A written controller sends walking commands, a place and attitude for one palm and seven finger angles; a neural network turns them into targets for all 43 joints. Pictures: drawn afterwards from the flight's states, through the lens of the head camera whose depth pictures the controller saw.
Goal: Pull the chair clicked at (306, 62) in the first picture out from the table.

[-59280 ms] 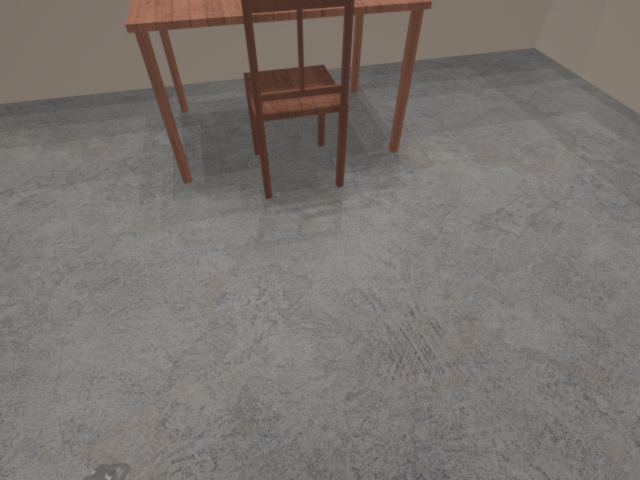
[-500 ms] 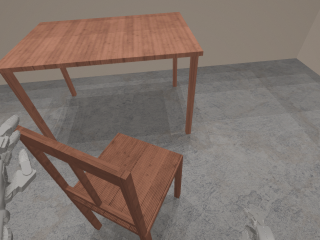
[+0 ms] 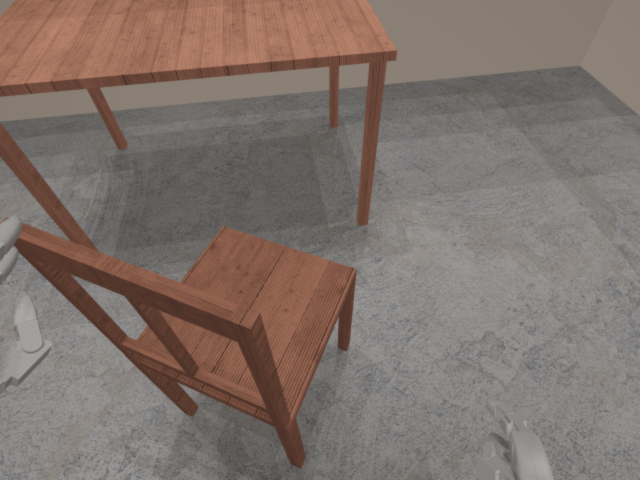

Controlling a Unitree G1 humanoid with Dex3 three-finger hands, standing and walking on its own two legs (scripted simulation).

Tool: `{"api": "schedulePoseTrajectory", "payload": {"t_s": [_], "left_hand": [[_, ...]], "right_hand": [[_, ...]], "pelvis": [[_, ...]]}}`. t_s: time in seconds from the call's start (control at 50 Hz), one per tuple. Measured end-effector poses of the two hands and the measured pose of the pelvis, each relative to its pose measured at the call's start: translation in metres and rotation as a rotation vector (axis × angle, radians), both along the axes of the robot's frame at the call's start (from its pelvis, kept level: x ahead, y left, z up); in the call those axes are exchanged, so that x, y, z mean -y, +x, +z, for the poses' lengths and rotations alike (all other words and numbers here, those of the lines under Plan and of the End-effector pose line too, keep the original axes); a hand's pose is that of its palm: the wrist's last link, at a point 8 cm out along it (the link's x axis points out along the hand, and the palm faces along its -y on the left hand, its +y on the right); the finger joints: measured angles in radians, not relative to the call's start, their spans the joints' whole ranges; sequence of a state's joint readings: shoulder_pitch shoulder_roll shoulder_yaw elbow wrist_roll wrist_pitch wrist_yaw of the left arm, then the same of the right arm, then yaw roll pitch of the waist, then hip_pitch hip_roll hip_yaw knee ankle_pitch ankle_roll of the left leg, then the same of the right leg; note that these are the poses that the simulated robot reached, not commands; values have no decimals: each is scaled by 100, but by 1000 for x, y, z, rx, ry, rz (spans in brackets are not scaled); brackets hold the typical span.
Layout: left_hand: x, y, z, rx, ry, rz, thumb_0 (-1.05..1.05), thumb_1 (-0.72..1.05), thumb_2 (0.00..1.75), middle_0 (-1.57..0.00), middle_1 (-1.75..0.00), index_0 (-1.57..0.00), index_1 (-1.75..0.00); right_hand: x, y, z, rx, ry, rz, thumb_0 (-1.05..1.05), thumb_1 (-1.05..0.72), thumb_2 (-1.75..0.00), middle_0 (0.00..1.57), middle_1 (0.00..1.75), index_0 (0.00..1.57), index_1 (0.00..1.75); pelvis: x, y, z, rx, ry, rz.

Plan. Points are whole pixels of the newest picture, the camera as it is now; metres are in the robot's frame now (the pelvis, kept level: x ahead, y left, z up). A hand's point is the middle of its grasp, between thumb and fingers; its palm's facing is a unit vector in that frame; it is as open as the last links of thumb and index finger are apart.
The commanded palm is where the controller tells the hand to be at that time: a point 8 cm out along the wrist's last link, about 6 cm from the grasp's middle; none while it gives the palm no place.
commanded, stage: step back with the hand held close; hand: left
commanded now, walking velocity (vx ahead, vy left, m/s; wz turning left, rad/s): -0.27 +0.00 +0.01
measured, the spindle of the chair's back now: (168, 337) +0.32 +0.28 -0.10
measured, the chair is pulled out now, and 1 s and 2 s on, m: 0.57 0.57 0.57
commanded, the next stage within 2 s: stop stepping back and stand still in 1.58 s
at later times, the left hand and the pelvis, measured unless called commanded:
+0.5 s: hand (12, 386) +0.16 +0.26 +0.16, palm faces +0.46 -0.72 -0.51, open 7.4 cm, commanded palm +0.10 +0.29 +0.18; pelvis -0.04 -0.01 -0.01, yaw +1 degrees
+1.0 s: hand out of the picture +0.13 +0.26 +0.17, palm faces +0.49 -0.68 -0.55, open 7.4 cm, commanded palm +0.07 +0.28 +0.18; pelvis -0.06 -0.02 -0.02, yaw +2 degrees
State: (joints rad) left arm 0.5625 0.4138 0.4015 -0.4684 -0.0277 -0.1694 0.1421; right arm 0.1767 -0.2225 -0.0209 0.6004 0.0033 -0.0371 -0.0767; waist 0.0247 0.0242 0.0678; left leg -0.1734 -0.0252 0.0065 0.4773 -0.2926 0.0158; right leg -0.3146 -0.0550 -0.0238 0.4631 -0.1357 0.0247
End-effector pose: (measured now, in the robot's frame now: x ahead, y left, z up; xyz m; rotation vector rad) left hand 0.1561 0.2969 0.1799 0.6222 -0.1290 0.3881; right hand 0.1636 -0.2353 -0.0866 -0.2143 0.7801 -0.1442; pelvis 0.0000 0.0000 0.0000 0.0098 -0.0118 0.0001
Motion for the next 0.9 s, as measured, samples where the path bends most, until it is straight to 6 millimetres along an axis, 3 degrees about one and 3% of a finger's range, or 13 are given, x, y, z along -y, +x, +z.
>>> {"api": "schedulePoseTrajectory", "payload": {"t_s": [0.36, 0.54, 0.76, 0.9], "left_hand": [[5, -37, 4, 114, 14, 1, 2, 88, 90, -21, -30, -21, -31], [0, -41, 2, 121, 43, 6, 2, 88, 90, -21, -30, -21, -31], [13, -45, 7, 170, 55, -44, 2, 88, 90, -21, -30, -21, -31], [2, -55, 10, 161, 109, -38, 1, 88, 90, -22, -30, -21, -31]], "right_hand": [[7, -31, 6, 31, -34, 23, 1, -90, -90, 21, 30, 21, 30], [13, -52, 2, -5, -53, 11, 1, -90, -90, 21, 30, 21, 30], [17, -58, -5, -14, -46, 3, 2, -90, -90, 21, 30, 21, 30], [15, -66, 1, 2, -64, -13, 1, -90, -90, 21, 30, 21, 30]], "pelvis": [[8, -34, -7, -13, -6, 6], [9, -41, -9, -18, -7, 14], [13, -50, -13, -30, -10, 22], [11, -55, -12, -34, -21, 42]]}}
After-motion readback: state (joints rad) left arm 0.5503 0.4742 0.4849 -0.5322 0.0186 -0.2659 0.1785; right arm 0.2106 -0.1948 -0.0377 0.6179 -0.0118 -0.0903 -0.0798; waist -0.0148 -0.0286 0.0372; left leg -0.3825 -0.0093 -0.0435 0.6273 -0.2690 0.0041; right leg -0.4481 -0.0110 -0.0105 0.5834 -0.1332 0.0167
